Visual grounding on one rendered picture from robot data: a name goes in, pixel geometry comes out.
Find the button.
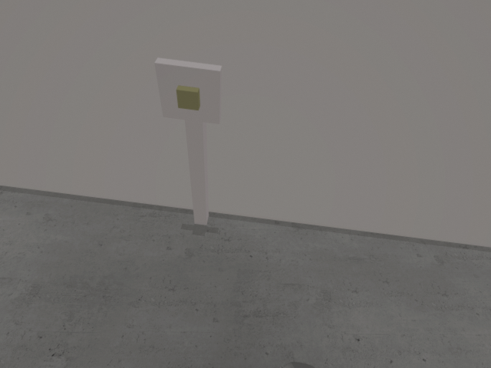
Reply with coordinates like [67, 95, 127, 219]
[176, 85, 200, 110]

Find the panel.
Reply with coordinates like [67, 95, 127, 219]
[154, 58, 222, 225]

